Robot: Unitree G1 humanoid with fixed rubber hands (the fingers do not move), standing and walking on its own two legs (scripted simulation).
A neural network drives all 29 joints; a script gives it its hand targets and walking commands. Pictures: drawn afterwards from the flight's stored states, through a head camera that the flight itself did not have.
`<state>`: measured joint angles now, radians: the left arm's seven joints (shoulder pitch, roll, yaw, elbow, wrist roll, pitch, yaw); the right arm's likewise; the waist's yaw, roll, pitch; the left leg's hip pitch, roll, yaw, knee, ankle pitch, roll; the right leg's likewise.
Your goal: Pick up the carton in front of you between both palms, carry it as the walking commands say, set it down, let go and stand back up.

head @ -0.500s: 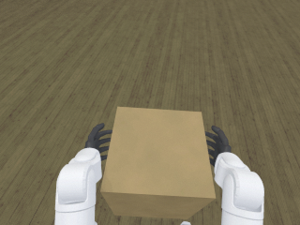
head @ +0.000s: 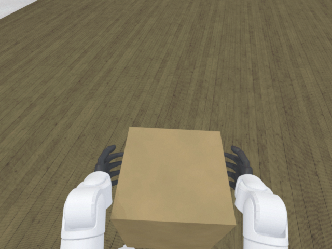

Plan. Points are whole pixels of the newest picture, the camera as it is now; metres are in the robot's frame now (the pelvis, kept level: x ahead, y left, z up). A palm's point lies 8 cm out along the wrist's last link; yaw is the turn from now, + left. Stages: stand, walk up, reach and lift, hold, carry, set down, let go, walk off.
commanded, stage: carry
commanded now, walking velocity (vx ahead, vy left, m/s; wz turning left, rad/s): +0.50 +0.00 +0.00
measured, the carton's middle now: (170, 192) +0.27 +0.01 -0.01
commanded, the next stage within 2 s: none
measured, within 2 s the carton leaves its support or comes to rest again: neither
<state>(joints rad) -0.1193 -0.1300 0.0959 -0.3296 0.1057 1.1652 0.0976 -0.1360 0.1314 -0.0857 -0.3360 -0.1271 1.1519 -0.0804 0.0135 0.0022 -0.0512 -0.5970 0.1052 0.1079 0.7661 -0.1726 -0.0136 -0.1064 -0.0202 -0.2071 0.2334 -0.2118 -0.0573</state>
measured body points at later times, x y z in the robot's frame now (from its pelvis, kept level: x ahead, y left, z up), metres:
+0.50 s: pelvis +0.34 +0.04 +0.00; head +0.36 +0.06 +0.45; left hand +0.63 +0.18 +0.07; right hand +0.62 -0.13 +0.09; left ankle +0.29 +0.12 -0.75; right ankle +0.42 -0.12 -0.70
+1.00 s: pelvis +0.55 +0.01 -0.02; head +0.55 +0.01 +0.44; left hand +0.84 +0.16 +0.07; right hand +0.84 -0.14 +0.07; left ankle +0.48 +0.13 -0.75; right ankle +0.56 -0.08 -0.75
